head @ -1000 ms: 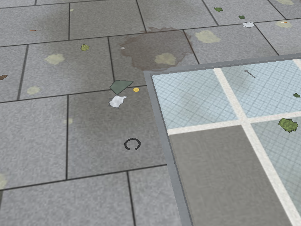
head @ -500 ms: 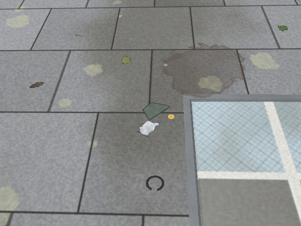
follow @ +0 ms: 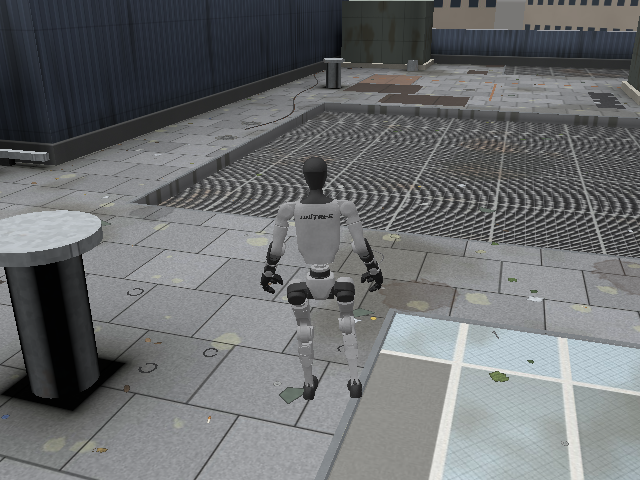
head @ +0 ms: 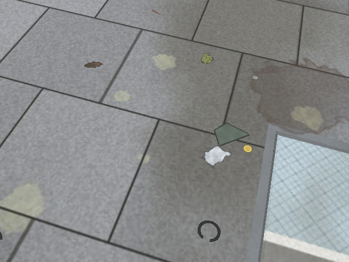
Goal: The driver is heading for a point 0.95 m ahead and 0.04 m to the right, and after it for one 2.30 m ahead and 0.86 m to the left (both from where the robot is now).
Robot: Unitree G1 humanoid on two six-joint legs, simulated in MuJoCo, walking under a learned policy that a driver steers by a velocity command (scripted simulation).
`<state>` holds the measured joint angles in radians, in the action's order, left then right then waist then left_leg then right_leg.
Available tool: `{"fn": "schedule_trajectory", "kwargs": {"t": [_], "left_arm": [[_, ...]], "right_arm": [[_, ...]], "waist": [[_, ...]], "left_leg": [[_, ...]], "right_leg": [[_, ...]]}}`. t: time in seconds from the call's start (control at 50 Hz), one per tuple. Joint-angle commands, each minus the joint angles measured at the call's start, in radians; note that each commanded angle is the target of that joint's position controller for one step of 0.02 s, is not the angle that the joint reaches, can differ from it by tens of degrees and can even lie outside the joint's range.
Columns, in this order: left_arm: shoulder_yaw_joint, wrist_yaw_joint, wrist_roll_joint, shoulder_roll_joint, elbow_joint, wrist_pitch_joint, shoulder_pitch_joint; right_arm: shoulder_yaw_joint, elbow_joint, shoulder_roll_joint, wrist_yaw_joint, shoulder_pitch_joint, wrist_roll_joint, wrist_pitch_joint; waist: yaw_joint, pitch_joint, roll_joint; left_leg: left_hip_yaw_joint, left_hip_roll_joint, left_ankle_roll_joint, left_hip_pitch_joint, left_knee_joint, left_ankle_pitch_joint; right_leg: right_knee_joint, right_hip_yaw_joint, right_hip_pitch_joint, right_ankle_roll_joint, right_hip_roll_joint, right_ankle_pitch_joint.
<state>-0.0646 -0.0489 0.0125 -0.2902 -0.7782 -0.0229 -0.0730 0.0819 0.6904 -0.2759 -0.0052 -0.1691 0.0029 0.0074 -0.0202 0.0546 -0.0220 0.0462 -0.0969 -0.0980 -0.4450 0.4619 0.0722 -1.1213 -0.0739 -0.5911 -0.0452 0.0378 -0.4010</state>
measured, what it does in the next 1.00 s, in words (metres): walks ahead: right foot, then left foot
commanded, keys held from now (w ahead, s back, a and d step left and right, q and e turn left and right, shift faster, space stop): q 0.14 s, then no key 0.50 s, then w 0.36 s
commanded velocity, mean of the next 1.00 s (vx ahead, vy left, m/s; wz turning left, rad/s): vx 0.10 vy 0.00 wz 0.22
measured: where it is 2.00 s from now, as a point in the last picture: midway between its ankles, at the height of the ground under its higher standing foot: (144, 225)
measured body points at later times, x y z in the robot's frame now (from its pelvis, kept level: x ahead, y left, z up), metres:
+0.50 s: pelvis +0.04 -0.06 +0.01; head +0.06 -0.08 +0.46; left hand +0.10 +0.23 -0.09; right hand +0.24 -0.30 -0.10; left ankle +0.00 +0.09 -0.67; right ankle +0.07 -0.17 -0.73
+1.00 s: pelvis +0.09 -0.05 +0.01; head +0.10 -0.07 +0.46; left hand +0.08 +0.23 -0.11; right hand +0.25 -0.29 -0.11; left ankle +0.02 +0.08 -0.66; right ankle +0.07 -0.14 -0.73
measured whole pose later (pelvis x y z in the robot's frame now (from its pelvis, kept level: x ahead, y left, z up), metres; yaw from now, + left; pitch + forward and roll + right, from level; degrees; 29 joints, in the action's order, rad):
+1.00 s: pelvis +0.09 -0.05 +0.01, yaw +11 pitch +1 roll +1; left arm -0.06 0.03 0.00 -0.26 -0.81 -0.10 -0.38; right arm 0.06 0.73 -0.26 0.01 -0.28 -0.03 0.05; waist 0.03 -0.01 0.02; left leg 0.04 0.01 -0.04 -0.44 1.06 0.38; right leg -0.49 0.03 -0.18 0.06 -0.03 -0.32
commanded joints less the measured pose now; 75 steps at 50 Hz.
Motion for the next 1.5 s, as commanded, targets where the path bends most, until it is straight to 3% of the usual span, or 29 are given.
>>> {"fn": "schedule_trajectory", "kwargs": {"t": [0.02,0.12,0.28,0.3,0.32,0.34,0.36,0.4,0.46,0.52,0.6,0.64,0.66,0.68,0.72,0.78,0.86,0.88,0.9,0.92,0.98,1.14,1.26,1.32,1.34,1.36,1.38,1.42,1.5], "left_arm": [[-0.021,-0.015,0.002,-0.068,0.036,0.01,-0.102],[-0.021,-0.012,-0.004,-0.07,0.068,0.01,-0.044],[-0.018,0.031,-0.014,-0.059,0.061,-0.019,-0.13],[-0.025,0.035,-0.001,-0.085,0.06,-0.02,-0.146],[-0.033,0.034,0.024,-0.147,0.076,-0.018,-0.15],[-0.043,0.036,0.046,-0.187,0.073,-0.016,-0.129],[-0.038,0.033,0.041,-0.149,0.098,-0.022,-0.096],[-0.03,0.026,0.008,-0.117,0.113,-0.023,-0.044],[-0.004,0.028,-0.005,-0.051,0.107,-0.014,-0.036],[-0.007,0.029,-0.003,-0.065,0.094,0.001,-0.083],[-0.009,0.032,-0.024,-0.096,0.074,0.009,-0.127],[0.004,0.041,-0.006,-0.067,0.07,-0.015,-0.159],[0.01,0.055,0.01,-0.038,0.067,-0.032,-0.204],[0.016,0.056,0.013,-0.029,0.062,-0.034,-0.145],[0.007,0.049,-0.01,-0.04,0.079,-0.027,-0.061],[-0.003,0.05,-0.038,-0.042,0.106,-0.046,-0.063],[-0.016,0.076,-0.031,-0.036,0.024,-0.082,-0.243],[-0.029,0.075,-0.024,-0.074,-0.002,-0.082,-0.339],[-0.053,0.081,-0.02,-0.182,-0.01,-0.087,-0.422],[-0.051,0.088,-0.007,-0.185,-0.001,-0.093,-0.432],[-0.023,0.073,-0.013,-0.112,0.031,-0.091,-0.317],[-0.013,0.049,-0.02,-0.126,0.002,-0.062,-0.362],[-0.027,0.047,-0.04,-0.161,-0.026,-0.05,-0.375],[-0.03,0.041,-0.033,-0.172,-0.024,-0.035,-0.348],[-0.012,0.036,-0.017,-0.135,-0.005,-0.034,-0.345],[0.031,0.042,-0.016,0.017,0.027,-0.052,-0.477],[0.015,0.048,-0.043,-0.069,0.009,-0.075,-0.437],[-0.003,0.05,-0.064,-0.133,0.057,-0.089,-0.256],[-0.006,0.048,-0.044,-0.076,0.025,-0.041,-0.302]], "right_arm": [[0.043,-0.087,-0.158,0.025,0.007,-0.004,0.006],[0.042,-0.111,-0.159,0.045,0.015,-0.007,-0.018],[0.018,-0.119,-0.125,0.042,0.003,-0.008,-0.045],[0.013,-0.111,-0.107,0.044,-0.03,-0.012,-0.046],[0.001,-0.113,-0.063,0.042,-0.064,-0.002,-0.042],[0.019,-0.149,-0.109,0.039,-0.027,-0.014,-0.027],[0.04,-0.141,-0.175,0.038,0.005,0.003,-0.016],[0.045,-0.084,-0.149,0.038,-0.043,-0.004,-0.032],[0.017,-0.066,-0.06,0.036,-0.06,-0.006,-0.05],[-0.01,-0.089,-0.007,0.03,0.025,-0.007,-0.042],[0.001,-0.057,-0.046,0.027,-0.023,-0.015,-0.034],[0.009,-0.06,-0.114,0.037,-0.052,0.006,-0.031],[0.019,-0.031,-0.148,0.038,-0.068,0.004,-0.034],[0.013,-0.019,-0.093,0.027,-0.079,0.0,-0.035],[0.017,-0.018,-0.118,0.023,-0.102,0.008,-0.029],[0.016,-0.006,-0.14,0.029,-0.118,-0.013,0.007],[0.001,-0.031,-0.096,0.025,-0.009,-0.027,0.02],[-0.013,-0.049,-0.049,0.024,0.019,-0.018,0.027],[-0.021,-0.093,-0.012,0.028,0.031,-0.026,0.042],[-0.005,-0.113,-0.075,0.032,0.052,-0.043,0.058],[0.002,-0.066,-0.076,0.012,0.002,-0.035,0.081],[-0.028,-0.096,-0.001,-0.025,0.166,-0.021,0.081],[-0.019,-0.13,-0.058,-0.05,0.236,-0.032,0.09],[0.024,-0.061,-0.138,-0.034,-0.016,-0.024,0.087],[0.042,-0.02,-0.191,-0.02,-0.208,-0.018,0.082],[0.058,-0.002,-0.301,-0.022,-0.277,0.003,0.083],[0.034,0.002,-0.207,-0.025,-0.28,-0.008,0.085],[0.007,-0.004,-0.133,-0.022,-0.127,-0.011,0.085],[-0.003,0.016,-0.077,-0.027,-0.031,0.007,0.115]], "waist": [[0.037,-0.222,0.112],[0.011,-0.188,0.155],[0.032,-0.178,0.168],[0.032,-0.168,0.131],[0.004,-0.167,-0.062],[-0.009,-0.099,-0.284],[0.017,-0.103,-0.202],[-0.009,-0.106,-0.092],[-0.012,-0.094,-0.103],[0.043,-0.115,-0.165],[0.028,-0.105,-0.156],[0.04,-0.158,-0.052],[0.086,-0.195,0.104],[0.035,-0.187,0.141],[-0.006,-0.054,0.182],[0.001,0.088,0.277],[0.103,0.021,0.18],[0.131,-0.017,0.07],[0.131,-0.026,-0.21],[0.14,0.012,-0.254],[0.068,0.042,-0.06],[0.11,0.026,-0.07],[0.088,0.062,-0.08],[-0.06,-0.117,-0.079],[-0.139,-0.26,-0.018],[-0.059,-0.417,0.293],[-0.095,-0.444,0.27],[-0.053,-0.167,0.111],[0.043,-0.088,0.114]], "left_leg": [[0.308,0.243,-0.157,0.179,-0.148,-0.09],[0.386,0.217,-0.12,0.16,-0.166,0.217],[0.417,0.2,-0.08,0.158,-0.073,0.096],[0.384,0.159,-0.037,0.105,-0.03,0.153],[0.259,0.055,0.026,-0.003,0.168,0.345],[0.103,-0.054,0.073,-0.113,0.306,0.514],[0.144,-0.012,0.107,-0.11,0.499,0.51],[0.137,-0.008,0.141,-0.112,0.647,0.423],[0.094,0.021,0.178,-0.064,0.608,0.348],[-0.001,0.08,0.19,0.045,0.312,0.354],[-0.038,0.074,0.154,0.217,-0.088,0.118],[0.082,0.179,0.102,0.399,-0.075,-0.17],[0.093,0.199,0.053,0.419,0.002,-0.109],[0.094,0.178,0.022,0.329,-0.028,0.191],[0.216,0.229,-0.029,0.219,-0.155,0.613],[0.411,0.357,-0.112,0.144,-0.261,0.706],[0.224,0.244,-0.03,0.025,-0.13,0.483],[0.131,0.177,0.016,-0.043,0.06,0.399],[-0.026,0.053,0.085,-0.224,0.379,0.385],[0.041,0.064,0.082,-0.375,0.584,0.516],[0.05,0.181,0.034,-0.451,0.682,0.271],[-0.062,0.16,0.106,-0.229,0.235,-0.067],[-0.054,0.139,0.052,-0.142,0.084,-0.044],[-0.116,0.064,-0.017,0.225,0.047,0.002],[0.024,0.191,-0.068,0.539,0.085,0.031],[0.544,0.463,-0.23,0.872,-0.017,0.268],[0.759,0.484,-0.238,0.849,-0.19,0.457],[0.447,0.418,-0.15,0.562,-0.208,0.318],[0.166,0.321,-0.121,0.273,-0.314,0.08]], "right_leg": [[0.082,-0.014,0.013,-0.018,-0.015,0.05],[0.237,-0.038,0.024,-0.028,-0.034,0.098],[0.639,0.036,0.311,0.037,-0.053,0.165],[0.718,-0.001,0.396,0.066,0.005,0.231],[0.787,-0.193,0.473,0.136,0.203,0.331],[0.833,-0.391,0.386,0.295,0.342,0.488],[0.836,-0.401,0.351,0.339,0.355,0.485],[0.796,-0.245,0.378,0.261,0.245,0.483],[0.782,-0.12,0.383,0.236,0.164,0.53],[0.754,-0.082,0.434,0.231,0.132,0.532],[0.706,-0.122,0.433,0.219,0.144,0.543],[0.67,-0.092,0.336,0.129,0.108,0.439],[0.665,0.011,0.305,0.081,0.013,0.247],[0.614,0.083,0.336,0.043,-0.038,0.096],[0.469,0.149,0.218,0.039,-0.083,-0.054],[0.348,0.098,0.119,0.1,-0.04,-0.067],[0.604,0.109,0.478,0.149,-0.056,0.109],[0.677,-0.028,0.578,0.167,0.034,0.067],[0.859,-0.408,0.673,0.271,0.23,-0.123],[0.964,-0.675,0.667,0.374,0.366,-0.182],[0.949,-0.425,0.654,0.296,0.278,-0.101],[0.989,-0.035,0.543,0.237,0.144,0.366],[0.954,-0.037,0.604,0.219,0.227,0.428],[0.626,0.042,0.594,0.169,0.168,0.875],[0.34,0.068,0.395,0.133,0.125,0.689],[-0.059,0.063,0.013,0.063,-0.069,-0.006],[-0.199,-0.076,-0.11,0.07,-0.07,-0.157],[-0.184,-0.025,-0.167,0.089,0.041,0.014],[-0.064,-0.031,0.004,0.067,0.112,0.167]]}}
